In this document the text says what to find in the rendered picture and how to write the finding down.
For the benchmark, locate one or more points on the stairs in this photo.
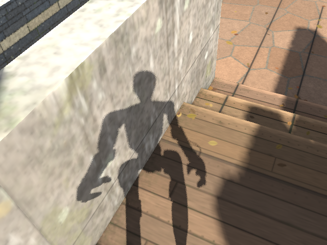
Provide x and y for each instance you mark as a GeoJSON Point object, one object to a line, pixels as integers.
{"type": "Point", "coordinates": [277, 111]}

